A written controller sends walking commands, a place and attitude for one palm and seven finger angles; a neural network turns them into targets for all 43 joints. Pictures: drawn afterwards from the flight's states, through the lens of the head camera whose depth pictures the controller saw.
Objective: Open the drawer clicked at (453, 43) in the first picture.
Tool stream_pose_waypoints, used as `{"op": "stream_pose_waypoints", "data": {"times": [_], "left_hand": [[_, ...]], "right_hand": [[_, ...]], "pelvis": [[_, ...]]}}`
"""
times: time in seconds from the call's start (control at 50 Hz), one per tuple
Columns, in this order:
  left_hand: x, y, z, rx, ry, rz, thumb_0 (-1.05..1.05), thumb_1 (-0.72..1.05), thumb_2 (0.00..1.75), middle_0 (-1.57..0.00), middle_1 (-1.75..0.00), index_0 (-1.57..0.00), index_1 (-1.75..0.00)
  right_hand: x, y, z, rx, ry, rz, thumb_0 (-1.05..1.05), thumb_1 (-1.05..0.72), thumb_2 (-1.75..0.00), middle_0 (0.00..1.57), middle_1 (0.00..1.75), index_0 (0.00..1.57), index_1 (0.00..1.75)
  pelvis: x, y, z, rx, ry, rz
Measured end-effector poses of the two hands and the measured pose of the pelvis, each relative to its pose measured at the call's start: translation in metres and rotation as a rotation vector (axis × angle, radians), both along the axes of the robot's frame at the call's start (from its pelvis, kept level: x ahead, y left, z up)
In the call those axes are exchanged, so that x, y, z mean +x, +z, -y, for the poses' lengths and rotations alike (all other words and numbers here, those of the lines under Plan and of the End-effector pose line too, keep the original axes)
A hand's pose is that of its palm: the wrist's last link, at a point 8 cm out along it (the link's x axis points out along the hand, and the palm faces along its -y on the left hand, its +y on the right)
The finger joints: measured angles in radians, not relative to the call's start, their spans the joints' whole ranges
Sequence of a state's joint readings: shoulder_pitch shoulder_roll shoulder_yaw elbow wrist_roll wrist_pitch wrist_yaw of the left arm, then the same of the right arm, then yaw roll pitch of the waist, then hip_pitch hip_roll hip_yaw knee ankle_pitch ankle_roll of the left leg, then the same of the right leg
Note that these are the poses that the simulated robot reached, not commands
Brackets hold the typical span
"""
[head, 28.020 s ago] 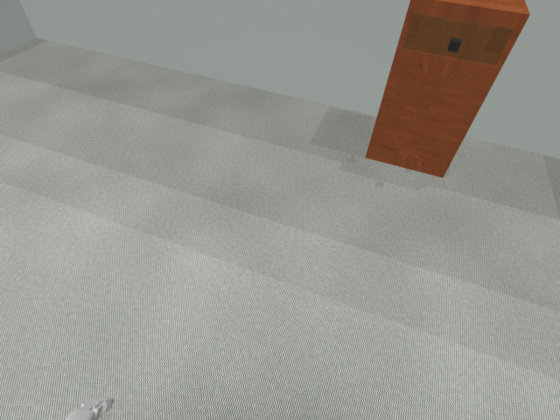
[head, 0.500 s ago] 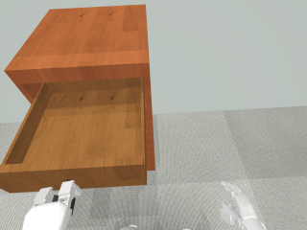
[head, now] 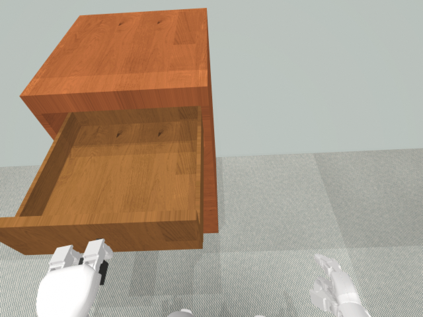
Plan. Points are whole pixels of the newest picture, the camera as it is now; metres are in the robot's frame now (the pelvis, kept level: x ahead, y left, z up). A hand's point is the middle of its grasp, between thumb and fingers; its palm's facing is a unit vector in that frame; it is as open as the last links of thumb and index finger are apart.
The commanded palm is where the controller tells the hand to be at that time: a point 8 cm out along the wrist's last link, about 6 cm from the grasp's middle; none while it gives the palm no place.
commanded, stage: lift the hand off the handle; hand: left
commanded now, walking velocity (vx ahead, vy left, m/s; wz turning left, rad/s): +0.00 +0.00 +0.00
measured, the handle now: (94, 260) +0.21 +0.25 +0.00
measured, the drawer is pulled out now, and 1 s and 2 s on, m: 0.30 0.30 0.30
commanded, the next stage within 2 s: draw the hand back to the body in 1.64 s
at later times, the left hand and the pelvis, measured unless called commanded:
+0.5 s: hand (90, 282) +0.18 +0.24 -0.01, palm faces -0.04 -0.08 -1.00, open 13.5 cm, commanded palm +0.16 +0.25 +0.06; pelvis +0.00 +0.00 +0.01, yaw +0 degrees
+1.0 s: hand (63, 269) +0.18 +0.26 +0.06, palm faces +0.04 -0.13 -0.99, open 13.5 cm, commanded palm +0.15 +0.25 +0.13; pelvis +0.01 +0.02 +0.03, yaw +0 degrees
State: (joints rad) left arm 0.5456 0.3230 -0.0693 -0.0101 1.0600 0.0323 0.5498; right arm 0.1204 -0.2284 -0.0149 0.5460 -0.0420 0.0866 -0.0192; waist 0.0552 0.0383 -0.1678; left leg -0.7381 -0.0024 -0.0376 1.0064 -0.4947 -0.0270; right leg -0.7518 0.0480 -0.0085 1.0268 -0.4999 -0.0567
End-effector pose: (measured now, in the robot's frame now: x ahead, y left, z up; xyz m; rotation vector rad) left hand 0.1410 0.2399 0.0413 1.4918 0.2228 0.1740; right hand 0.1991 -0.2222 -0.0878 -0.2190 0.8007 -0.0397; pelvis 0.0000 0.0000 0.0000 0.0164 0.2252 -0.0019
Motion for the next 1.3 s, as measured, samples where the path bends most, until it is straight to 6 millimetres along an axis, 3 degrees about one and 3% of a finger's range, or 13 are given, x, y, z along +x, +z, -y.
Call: {"op": "stream_pose_waypoints", "data": {"times": [0.16,0.28,0.48,0.74,0.92,1.1,1.3], "left_hand": [[0.005,-0.007,-0.001,0.006,-0.010,0.012,0.00,-0.47,0.31,-0.32,-1.21,-0.34,-1.22],[0.017,-0.008,-0.002,0.018,-0.010,0.028,0.00,-0.49,0.30,-0.32,-1.20,-0.35,-1.23],[0.019,0.000,-0.003,-0.002,-0.013,-0.013,0.00,-0.49,0.30,-0.32,-1.20,-0.37,-1.22],[0.017,0.041,-0.021,0.002,-0.002,0.056,0.00,-0.49,0.30,-0.32,-1.20,-0.41,-1.21],[0.017,0.060,-0.022,-0.050,0.018,0.046,0.00,-0.49,0.30,-0.32,-1.20,-0.40,-1.23],[0.017,0.095,-0.020,-0.041,-0.029,0.106,0.00,-0.49,0.30,-0.32,-1.20,-0.36,-1.21],[0.016,0.118,-0.026,-0.069,0.000,0.087,0.00,-0.49,0.30,-0.32,-1.20,-0.32,-1.20]], "right_hand": [[0.003,-0.001,0.004,-0.023,0.004,0.007,0.01,-0.90,-0.90,0.20,0.30,0.20,0.30],[0.000,-0.007,0.001,-0.014,-0.011,-0.008,0.01,-0.90,-0.90,0.20,0.30,0.20,0.30],[-0.011,-0.003,-0.003,-0.002,-0.041,-0.030,0.01,-0.90,-0.90,0.20,0.30,0.20,0.30],[-0.001,0.022,-0.005,-0.005,-0.044,0.026,0.01,-0.90,-0.90,0.20,0.30,0.20,0.30],[0.015,0.038,-0.024,0.020,0.007,0.071,0.01,-0.90,-0.90,0.20,0.30,0.20,0.30],[0.030,0.048,-0.045,0.066,0.061,0.095,0.01,-0.90,-0.90,0.20,0.30,0.20,0.30],[0.036,0.058,-0.051,0.082,0.075,0.094,0.01,-0.90,-0.90,0.20,0.30,0.20,0.30]], "pelvis": [[-0.005,-0.002,0.002,-0.003,0.011,-0.008],[-0.006,-0.004,0.001,-0.003,0.010,-0.014],[-0.003,0.005,-0.002,-0.004,0.002,0.006],[0.004,0.019,-0.012,-0.015,-0.001,0.051],[0.010,0.028,-0.019,-0.017,0.004,0.088],[0.017,0.035,-0.024,-0.022,0.002,0.115],[0.023,0.043,-0.027,-0.026,0.002,0.142]]}}
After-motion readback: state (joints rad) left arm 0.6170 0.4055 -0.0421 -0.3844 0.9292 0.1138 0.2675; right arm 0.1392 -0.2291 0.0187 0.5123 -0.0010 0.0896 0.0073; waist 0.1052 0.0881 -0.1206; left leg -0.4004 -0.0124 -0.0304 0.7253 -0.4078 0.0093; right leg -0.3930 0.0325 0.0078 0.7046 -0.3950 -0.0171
